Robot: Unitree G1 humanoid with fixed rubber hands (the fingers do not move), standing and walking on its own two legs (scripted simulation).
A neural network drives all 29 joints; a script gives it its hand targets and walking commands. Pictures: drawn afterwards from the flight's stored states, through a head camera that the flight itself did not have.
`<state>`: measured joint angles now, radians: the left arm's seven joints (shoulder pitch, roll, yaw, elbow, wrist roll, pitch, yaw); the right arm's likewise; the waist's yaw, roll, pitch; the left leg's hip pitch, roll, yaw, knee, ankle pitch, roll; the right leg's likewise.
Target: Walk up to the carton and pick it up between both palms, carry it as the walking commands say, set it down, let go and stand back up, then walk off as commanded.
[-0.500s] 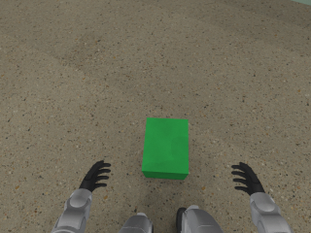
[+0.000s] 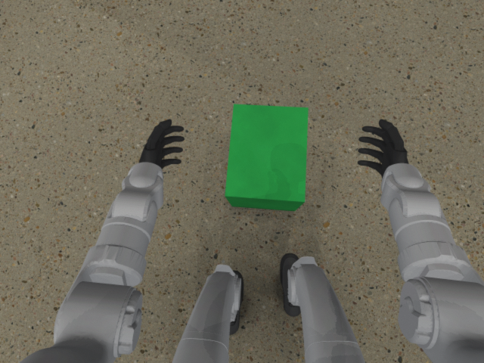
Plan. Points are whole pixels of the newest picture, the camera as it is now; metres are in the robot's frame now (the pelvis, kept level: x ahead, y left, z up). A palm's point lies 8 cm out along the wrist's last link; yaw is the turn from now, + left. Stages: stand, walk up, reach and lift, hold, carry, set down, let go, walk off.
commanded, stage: reach and lift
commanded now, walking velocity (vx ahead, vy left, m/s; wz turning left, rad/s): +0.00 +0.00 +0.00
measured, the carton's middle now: (266, 161) +0.55 -0.02 -0.57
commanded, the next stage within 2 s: none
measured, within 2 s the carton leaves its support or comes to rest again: neither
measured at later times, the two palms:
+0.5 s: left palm (158, 111) +0.53 +0.20 -0.12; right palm (364, 107) +0.53 -0.20 -0.13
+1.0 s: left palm (192, 136) +0.52 +0.16 -0.24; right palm (344, 138) +0.51 -0.19 -0.25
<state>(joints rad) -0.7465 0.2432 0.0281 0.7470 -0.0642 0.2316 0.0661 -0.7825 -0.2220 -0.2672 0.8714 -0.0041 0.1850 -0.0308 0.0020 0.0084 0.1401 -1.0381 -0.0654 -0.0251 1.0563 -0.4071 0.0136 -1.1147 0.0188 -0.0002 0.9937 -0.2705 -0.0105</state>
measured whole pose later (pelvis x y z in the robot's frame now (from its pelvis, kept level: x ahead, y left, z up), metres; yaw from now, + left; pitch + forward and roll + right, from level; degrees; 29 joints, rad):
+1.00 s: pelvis -0.03 -0.01 -0.11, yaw +2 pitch +45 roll +1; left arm -1.35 0.27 0.19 0.91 0.00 0.15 0.03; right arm -1.35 -0.23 -0.50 0.96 -0.08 0.11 -0.06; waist -0.01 0.02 0.13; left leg -1.79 -0.08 -0.03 1.44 -0.44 -0.01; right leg -1.85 0.02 0.00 1.35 -0.29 -0.01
